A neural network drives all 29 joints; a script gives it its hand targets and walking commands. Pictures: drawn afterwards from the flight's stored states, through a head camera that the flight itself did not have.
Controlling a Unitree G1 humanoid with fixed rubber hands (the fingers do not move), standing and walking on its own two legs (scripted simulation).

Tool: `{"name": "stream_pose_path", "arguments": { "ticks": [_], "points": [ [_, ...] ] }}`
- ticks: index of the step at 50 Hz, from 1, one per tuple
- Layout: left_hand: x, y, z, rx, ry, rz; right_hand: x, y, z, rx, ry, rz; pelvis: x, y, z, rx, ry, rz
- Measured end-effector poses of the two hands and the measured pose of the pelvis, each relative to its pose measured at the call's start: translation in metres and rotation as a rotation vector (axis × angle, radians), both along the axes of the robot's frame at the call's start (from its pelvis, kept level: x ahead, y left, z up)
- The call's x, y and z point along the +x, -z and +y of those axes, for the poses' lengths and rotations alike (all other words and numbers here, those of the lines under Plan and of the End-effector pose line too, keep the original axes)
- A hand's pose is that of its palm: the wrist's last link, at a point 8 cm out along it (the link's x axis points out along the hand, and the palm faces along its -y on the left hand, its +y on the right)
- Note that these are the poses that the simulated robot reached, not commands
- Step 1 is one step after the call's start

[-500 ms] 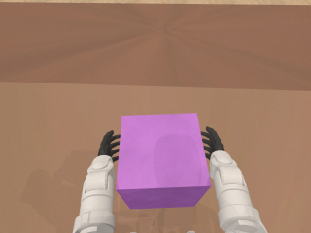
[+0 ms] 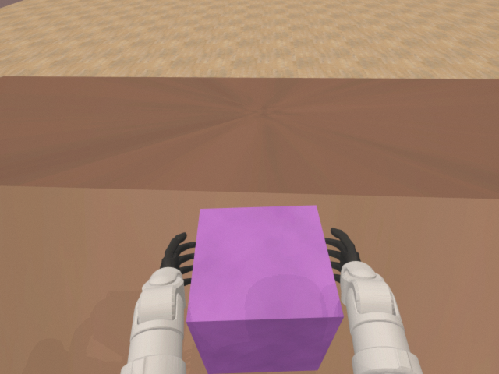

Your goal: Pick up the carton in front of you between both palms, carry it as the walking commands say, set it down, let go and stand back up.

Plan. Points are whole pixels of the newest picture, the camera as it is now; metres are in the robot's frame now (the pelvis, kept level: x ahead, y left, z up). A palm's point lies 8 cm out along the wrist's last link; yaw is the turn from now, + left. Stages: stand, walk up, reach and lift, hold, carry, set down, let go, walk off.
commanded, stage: reach and lift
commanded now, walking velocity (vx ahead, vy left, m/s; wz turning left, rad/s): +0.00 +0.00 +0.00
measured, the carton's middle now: (260, 292) +0.30 +0.00 -0.04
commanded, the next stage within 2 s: hold in 0.76 s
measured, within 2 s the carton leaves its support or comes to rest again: neither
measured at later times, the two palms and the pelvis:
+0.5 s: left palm (171, 267) +0.31 +0.15 +0.04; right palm (349, 261) +0.31 -0.15 +0.04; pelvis +0.02 +0.00 +0.01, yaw +0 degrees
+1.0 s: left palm (169, 267) +0.30 +0.15 +0.06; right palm (355, 262) +0.30 -0.15 +0.06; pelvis +0.01 +0.00 +0.01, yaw +0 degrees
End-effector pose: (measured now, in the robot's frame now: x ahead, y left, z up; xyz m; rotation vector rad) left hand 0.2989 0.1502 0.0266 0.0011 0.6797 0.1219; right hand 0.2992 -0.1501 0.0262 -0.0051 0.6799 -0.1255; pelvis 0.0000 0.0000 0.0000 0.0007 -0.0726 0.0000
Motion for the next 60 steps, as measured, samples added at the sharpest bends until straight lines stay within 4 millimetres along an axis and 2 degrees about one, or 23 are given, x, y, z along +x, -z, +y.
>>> {"name": "stream_pose_path", "arguments": {
  "ticks": [8,33,40,47,60],
  "points": [
    [0.003,-0.004,0.001,-0.005,-0.003,-0.014,0.003,-0.003,0.0,0.007,0.005,-0.014,-0.002,-0.001,0.001,0.0,0.001,-0.01],
    [0.008,-0.014,-0.001,0.031,0.019,-0.008,0.009,-0.014,-0.001,-0.029,-0.025,-0.008,0.02,-0.007,-0.002,0.001,0.0,-0.022],
    [0.006,-0.018,-0.001,0.029,0.017,-0.016,0.007,-0.018,-0.001,-0.028,-0.024,-0.016,0.018,-0.008,-0.002,0.001,-0.001,-0.032],
    [0.0,-0.032,-0.002,0.028,0.019,-0.043,0.0,-0.031,-0.002,-0.026,-0.017,-0.042,0.017,-0.008,-0.001,0.001,-0.001,-0.053],
    [-0.006,-0.03,-0.002,0.01,0.008,-0.024,-0.007,-0.029,-0.002,-0.007,-0.005,-0.024,0.004,-0.006,-0.001,0.001,0.002,-0.072]
  ]
}}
